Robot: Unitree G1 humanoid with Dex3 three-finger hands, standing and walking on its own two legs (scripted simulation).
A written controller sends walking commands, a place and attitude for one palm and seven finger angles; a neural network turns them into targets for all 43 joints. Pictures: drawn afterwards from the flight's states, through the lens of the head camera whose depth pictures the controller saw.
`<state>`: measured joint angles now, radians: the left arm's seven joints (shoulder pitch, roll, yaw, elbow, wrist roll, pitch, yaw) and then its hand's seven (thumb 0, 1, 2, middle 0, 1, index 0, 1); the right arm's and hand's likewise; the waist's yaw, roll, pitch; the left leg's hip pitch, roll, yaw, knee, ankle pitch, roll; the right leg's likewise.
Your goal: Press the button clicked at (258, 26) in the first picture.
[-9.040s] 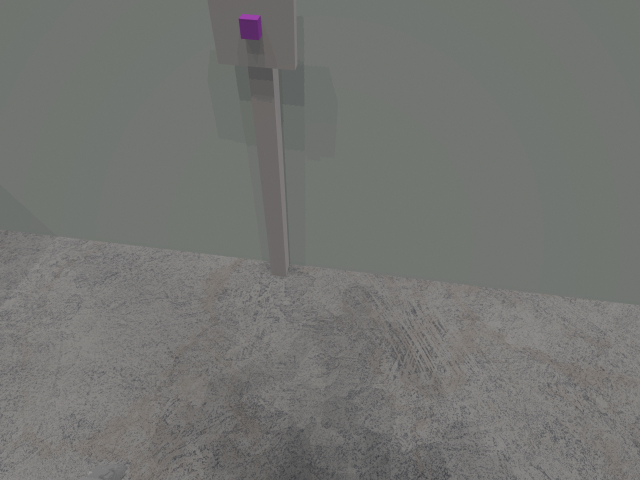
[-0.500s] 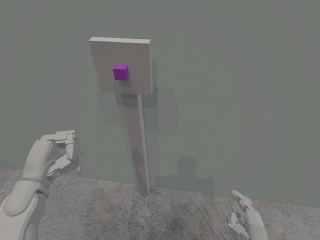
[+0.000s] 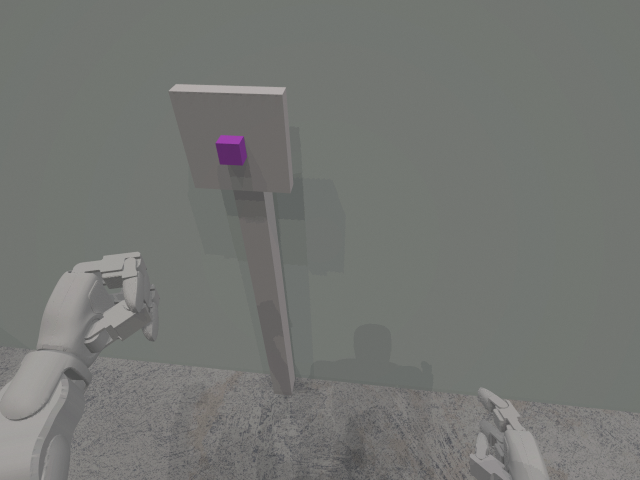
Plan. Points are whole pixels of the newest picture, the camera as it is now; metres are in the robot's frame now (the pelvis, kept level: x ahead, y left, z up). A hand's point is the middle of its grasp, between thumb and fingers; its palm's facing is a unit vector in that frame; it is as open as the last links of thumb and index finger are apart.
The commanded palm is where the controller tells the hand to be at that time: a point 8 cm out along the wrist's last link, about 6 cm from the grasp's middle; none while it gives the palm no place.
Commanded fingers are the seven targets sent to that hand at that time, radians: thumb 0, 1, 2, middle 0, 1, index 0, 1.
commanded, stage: aim a knuckle at the button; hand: left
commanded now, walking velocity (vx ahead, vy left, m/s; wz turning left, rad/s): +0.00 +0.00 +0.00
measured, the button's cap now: (232, 149) +0.56 +0.22 +0.17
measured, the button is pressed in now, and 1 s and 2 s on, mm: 0 0 0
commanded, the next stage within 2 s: press the button with the knuckle in 2.00 s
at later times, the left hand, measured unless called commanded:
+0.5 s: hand (185, 261) +0.31 +0.20 +0.16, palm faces +0.02 -1.00 -0.03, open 3.1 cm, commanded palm +0.28 +0.25 +0.15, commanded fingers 0.00 0.90 0.90 -1.30 -1.50 -1.30 -1.50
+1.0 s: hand (230, 219) +0.41 +0.18 +0.14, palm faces +0.02 -1.00 -0.02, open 3.1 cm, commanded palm +0.39 +0.23 +0.14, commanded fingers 0.00 0.90 0.90 -1.30 -1.50 -1.30 -1.50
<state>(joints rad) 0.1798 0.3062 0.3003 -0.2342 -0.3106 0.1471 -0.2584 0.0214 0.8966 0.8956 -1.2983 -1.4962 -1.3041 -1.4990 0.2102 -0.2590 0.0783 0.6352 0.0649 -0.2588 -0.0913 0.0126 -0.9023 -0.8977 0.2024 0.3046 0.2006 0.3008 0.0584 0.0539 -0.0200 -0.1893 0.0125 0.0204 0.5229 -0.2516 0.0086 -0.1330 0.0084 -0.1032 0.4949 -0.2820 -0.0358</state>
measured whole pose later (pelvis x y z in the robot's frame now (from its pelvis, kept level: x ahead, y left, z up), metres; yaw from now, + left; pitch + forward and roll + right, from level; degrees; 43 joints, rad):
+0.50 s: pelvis +0.00 +0.00 +0.00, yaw -1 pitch -3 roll +0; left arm -0.14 0.31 0.26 0.12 -0.27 0.11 -0.25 0.02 0.90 0.90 -1.30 -1.50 -1.30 -1.50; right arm 0.20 -0.26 0.08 0.66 0.07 -0.25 -0.10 0.01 -0.90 -0.90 0.20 0.30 0.20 0.30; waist 0.03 0.05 -0.01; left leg -0.21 0.01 0.03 0.51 -0.24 0.01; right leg -0.17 0.00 -0.09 0.51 -0.28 -0.04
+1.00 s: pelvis +0.01 +0.01 +0.00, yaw -1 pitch +0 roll +0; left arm -0.48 0.30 0.23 0.50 -0.19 0.04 -0.15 0.02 0.90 0.90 -1.30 -1.50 -1.30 -1.50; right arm 0.24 -0.26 0.06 0.68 0.06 -0.14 -0.09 0.01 -0.90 -0.90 0.20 0.30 0.20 0.30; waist -0.01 0.03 -0.01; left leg -0.27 0.00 0.05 0.52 -0.26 0.02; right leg -0.24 0.00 -0.07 0.52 -0.29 -0.03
